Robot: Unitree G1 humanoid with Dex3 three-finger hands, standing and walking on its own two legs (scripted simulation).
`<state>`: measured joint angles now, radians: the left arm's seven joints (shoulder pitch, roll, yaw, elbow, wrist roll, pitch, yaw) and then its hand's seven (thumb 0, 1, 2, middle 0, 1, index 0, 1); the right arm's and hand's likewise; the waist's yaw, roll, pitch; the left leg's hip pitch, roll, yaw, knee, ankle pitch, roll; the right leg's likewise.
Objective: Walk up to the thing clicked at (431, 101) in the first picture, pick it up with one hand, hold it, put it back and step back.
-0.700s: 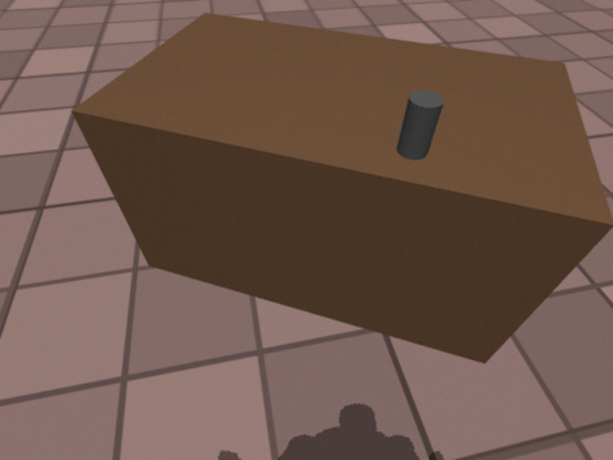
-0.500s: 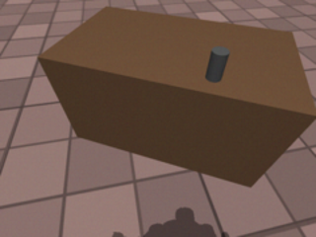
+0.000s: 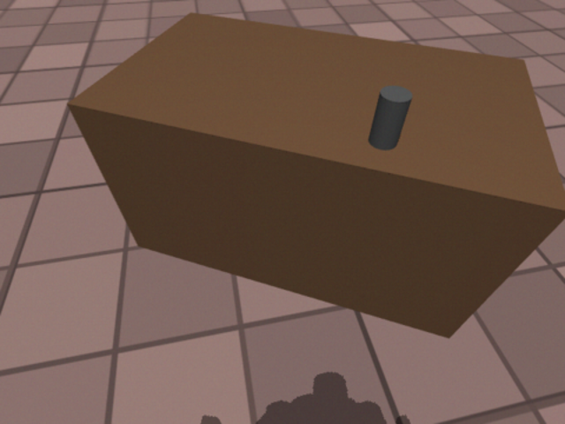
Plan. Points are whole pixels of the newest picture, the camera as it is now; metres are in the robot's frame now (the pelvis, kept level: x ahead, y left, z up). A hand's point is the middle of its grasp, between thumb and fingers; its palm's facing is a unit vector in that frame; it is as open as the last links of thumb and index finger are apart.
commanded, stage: stand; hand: right
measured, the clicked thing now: (389, 119) +0.80 -0.26 -0.02
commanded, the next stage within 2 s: walk up in 0.42 s
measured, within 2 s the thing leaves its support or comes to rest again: neither
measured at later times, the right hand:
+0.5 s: hand out of the picture +0.08 -0.25 -0.16, palm faces -0.01 +0.94 -0.34, open 7.4 cm
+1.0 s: hand out of the picture +0.11 -0.21 -0.16, palm faces +0.15 +0.93 -0.33, open 7.4 cm
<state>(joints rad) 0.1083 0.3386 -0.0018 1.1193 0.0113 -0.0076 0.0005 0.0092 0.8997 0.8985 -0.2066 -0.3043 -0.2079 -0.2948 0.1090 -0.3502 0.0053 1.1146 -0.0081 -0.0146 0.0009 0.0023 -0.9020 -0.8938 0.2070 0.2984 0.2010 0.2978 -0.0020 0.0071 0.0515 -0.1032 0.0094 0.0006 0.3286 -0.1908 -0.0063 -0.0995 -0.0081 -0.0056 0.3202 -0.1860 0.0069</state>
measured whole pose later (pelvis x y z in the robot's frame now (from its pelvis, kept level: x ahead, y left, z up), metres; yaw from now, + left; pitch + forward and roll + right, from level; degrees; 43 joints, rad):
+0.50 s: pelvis +0.00 +0.01 +0.00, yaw -1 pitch -2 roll +0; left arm 0.19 0.35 0.03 1.07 0.03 -0.03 -0.02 0.01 0.90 0.90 -0.21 -0.30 -0.21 -0.30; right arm 0.15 -0.37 -0.03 1.06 -0.04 -0.01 0.03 0.00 -0.90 -0.89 0.21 0.30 0.20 0.30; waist 0.00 0.02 0.04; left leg -0.17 0.01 0.01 0.52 -0.40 0.03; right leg -0.14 0.00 0.02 0.40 -0.25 -0.01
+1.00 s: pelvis +0.14 +0.07 -0.02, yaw -10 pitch -3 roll +1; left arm 0.27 0.43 0.05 0.90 0.02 -0.05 -0.05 0.01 0.90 0.90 -0.21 -0.30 -0.21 -0.29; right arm 0.35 -0.41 -0.07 0.87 -0.03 -0.03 0.06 0.00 -0.90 -0.89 0.21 0.30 0.20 0.30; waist -0.05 0.02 0.09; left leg -0.06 0.01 0.12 0.49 -0.38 0.02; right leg -0.40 -0.04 -0.02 0.63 -0.26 -0.03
